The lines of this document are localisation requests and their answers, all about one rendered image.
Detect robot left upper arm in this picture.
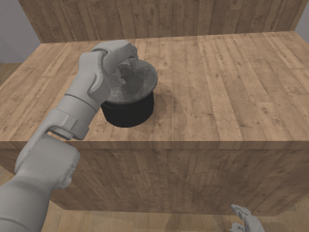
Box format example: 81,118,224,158
0,133,81,232

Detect knob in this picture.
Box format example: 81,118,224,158
117,64,134,82

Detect pot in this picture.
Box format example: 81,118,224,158
100,91,155,128

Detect left robot hand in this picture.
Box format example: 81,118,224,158
92,40,139,88

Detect right robot hand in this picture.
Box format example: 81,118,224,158
229,204,266,232

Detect table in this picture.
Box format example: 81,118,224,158
0,0,309,217

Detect left robot forearm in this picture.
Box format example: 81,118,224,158
14,46,118,174

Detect lid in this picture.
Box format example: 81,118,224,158
106,59,158,104

